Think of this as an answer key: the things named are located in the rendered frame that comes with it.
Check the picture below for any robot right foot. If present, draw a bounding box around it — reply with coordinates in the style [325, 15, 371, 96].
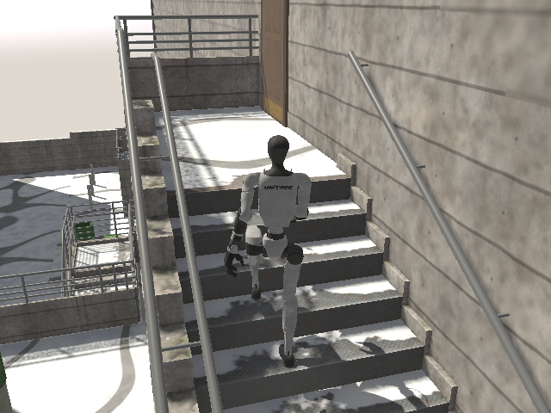
[279, 344, 294, 367]

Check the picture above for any robot left upper arm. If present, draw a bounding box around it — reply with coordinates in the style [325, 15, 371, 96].
[239, 172, 260, 222]

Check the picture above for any left robot hand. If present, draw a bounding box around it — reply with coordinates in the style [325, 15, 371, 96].
[224, 251, 245, 277]

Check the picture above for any robot left forearm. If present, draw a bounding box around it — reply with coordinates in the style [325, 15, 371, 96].
[227, 208, 247, 254]

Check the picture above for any robot torso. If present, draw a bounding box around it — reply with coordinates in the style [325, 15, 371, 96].
[257, 169, 298, 258]

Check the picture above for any robot right forearm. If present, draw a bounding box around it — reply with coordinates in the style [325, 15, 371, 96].
[291, 208, 309, 220]

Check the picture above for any robot right upper arm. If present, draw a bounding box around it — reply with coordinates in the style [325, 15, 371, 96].
[294, 173, 312, 218]

